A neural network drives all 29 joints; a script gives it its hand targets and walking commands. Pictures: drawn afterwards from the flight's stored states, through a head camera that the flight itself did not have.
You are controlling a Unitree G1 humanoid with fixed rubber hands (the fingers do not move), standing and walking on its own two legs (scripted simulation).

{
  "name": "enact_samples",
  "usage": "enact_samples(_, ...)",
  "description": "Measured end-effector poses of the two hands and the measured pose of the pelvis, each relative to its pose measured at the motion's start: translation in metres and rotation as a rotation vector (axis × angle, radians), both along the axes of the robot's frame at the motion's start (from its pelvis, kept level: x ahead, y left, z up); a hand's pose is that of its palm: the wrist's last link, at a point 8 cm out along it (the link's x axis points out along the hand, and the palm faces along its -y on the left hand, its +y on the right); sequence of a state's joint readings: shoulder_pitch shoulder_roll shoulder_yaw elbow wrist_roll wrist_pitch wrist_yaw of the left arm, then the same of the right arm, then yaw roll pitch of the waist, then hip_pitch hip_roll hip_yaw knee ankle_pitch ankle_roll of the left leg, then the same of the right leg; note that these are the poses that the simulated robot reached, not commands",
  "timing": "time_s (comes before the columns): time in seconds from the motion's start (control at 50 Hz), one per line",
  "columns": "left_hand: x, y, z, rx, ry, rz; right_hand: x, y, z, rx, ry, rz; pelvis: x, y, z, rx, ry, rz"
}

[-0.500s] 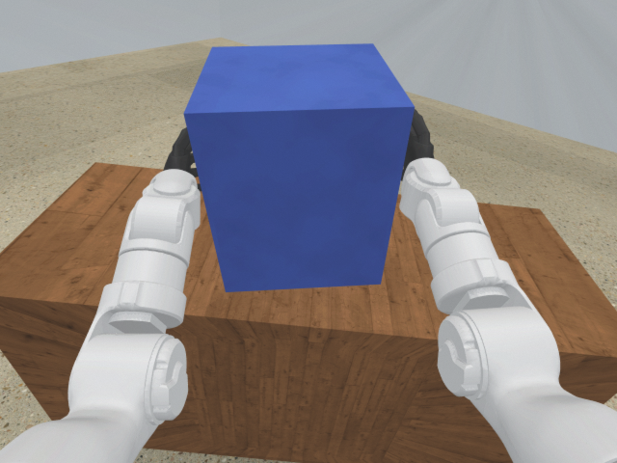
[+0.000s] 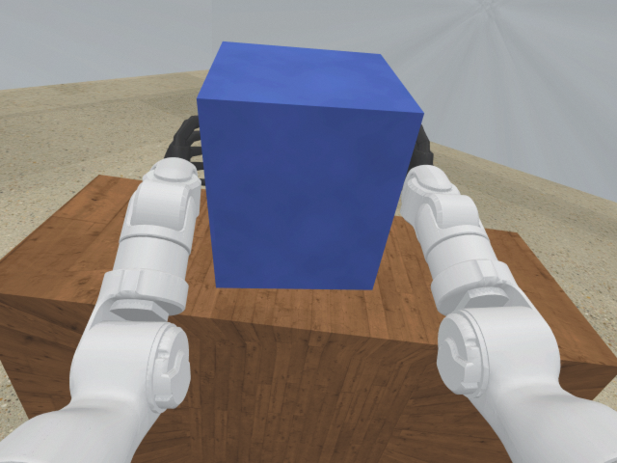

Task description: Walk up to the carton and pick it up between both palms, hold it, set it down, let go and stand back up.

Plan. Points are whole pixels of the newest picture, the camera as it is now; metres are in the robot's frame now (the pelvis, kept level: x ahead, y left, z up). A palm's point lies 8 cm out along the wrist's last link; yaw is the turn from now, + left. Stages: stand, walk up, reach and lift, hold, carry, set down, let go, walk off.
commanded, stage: hold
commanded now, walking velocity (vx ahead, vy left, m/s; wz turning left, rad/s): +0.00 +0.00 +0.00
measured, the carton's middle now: (299, 169) +0.40 +0.03 +0.26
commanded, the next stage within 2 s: none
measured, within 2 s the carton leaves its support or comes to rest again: neither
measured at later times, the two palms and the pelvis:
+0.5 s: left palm (200, 179) +0.37 +0.16 +0.24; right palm (433, 183) +0.37 -0.14 +0.28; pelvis +0.00 +0.01 +0.00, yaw -2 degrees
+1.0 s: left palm (236, 146) +0.39 +0.12 +0.29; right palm (475, 160) +0.37 -0.18 +0.31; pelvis +0.01 -0.02 +0.00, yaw -3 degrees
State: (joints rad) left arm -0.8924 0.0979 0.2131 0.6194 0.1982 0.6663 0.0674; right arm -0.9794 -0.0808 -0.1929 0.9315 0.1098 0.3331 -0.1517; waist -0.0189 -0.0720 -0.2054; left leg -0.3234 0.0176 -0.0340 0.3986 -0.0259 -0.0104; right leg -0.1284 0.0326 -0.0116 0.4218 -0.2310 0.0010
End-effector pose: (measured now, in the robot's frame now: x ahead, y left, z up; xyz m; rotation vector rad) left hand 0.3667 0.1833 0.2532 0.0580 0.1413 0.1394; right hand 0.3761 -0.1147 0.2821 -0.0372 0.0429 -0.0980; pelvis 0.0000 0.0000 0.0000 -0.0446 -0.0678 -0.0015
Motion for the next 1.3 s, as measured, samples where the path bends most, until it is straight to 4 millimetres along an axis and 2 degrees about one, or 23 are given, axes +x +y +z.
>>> enact_samples(0.1,0.008,-0.002,-0.006,0.018,0.028,-0.066,-0.007,-0.004,-0.008,-0.025,0.046,-0.052,0.001,0.011,-0.001,-0.001,-0.01,-0.026)
enact_samples(0.26,0.02,-0.004,-0.049,0.0,0.135,-0.086,-0.002,-0.002,-0.04,-0.041,0.149,-0.088,-0.012,0.023,-0.001,-0.013,-0.018,-0.028)
enact_samples(0.32,0.019,-0.007,-0.057,-0.044,0.148,-0.068,-0.002,-0.006,-0.047,-0.039,0.163,-0.086,-0.014,0.022,-0.001,-0.013,-0.017,-0.028)
enact_samples(0.38,0.016,-0.011,-0.05,-0.078,0.113,-0.039,-0.003,-0.01,-0.04,-0.03,0.133,-0.068,-0.012,0.019,-0.001,-0.012,-0.015,-0.03)
enact_samples(0.52,0.007,-0.026,-0.007,-0.079,0.014,-0.026,-0.01,-0.026,-0.001,-0.012,0.036,-0.048,-0.003,0.004,0.002,0.007,-0.002,-0.031)
enact_samples(0.58,0.005,-0.038,0.002,-0.034,0.005,-0.031,-0.012,-0.038,0.005,0.017,0.029,-0.048,-0.005,-0.005,0.004,0.019,-0.004,-0.031)
enact_samples(0.64,0.004,-0.053,-0.004,0.029,0.049,-0.051,-0.013,-0.053,-0.005,0.032,0.073,-0.054,-0.012,-0.014,0.005,0.031,-0.012,-0.031)
enact_samples(0.76,0.006,-0.079,-0.039,0.082,0.174,-0.082,-0.015,-0.078,-0.046,0.066,0.197,-0.078,-0.026,-0.027,0.005,0.038,-0.033,-0.037)
enact_samples(0.82,0.008,-0.085,-0.043,0.093,0.185,-0.084,-0.014,-0.084,-0.054,0.072,0.207,-0.084,-0.026,-0.028,0.004,0.026,-0.034,-0.044)
enact_samples(0.88,0.013,-0.085,-0.029,0.072,0.133,-0.084,-0.012,-0.085,-0.04,0.06,0.152,-0.088,-0.019,-0.027,0.003,0.016,-0.021,-0.048)
enact_samples(0.96,0.017,-0.076,0.012,0.017,0.0,-0.074,-0.01,-0.076,0.007,0.041,0.018,-0.085,0.0,-0.024,0.003,0.012,0.009,-0.048)
enact_samples(1.04,0.024,-0.052,0.051,-0.075,-0.091,-0.065,-0.005,-0.052,0.052,-0.005,-0.075,-0.073,0.021,-0.02,0.003,0.025,0.03,-0.038)
enact_samples(1.1,0.033,-0.031,0.058,-0.057,-0.089,-0.059,0.007,-0.03,0.066,-0.042,-0.072,-0.065,0.032,-0.014,0.003,0.03,0.037,-0.032)
enact_samples(1.14,0.041,-0.019,0.048,-0.047,-0.038,-0.062,0.017,-0.018,0.063,-0.06,-0.022,-0.062,0.036,-0.009,0.003,0.028,0.043,-0.03)
enact_samples(1.18,0.051,-0.012,0.03,-0.055,0.034,-0.074,0.029,-0.009,0.054,-0.072,0.047,-0.066,0.037,-0.003,0.004,0.022,0.048,-0.03)
enact_samples(1.24,0.065,-0.006,-0.005,-0.072,0.13,-0.088,0.045,-0.002,0.028,-0.078,0.135,-0.072,0.036,0.004,0.005,0.012,0.056,-0.031)
enact_samples(1.3,0.07,-0.004,-0.04,-0.087,0.189,-0.074,0.059,0.002,0.0,-0.073,0.195,-0.065,0.034,0.01,0.005,0.005,0.061,-0.032)
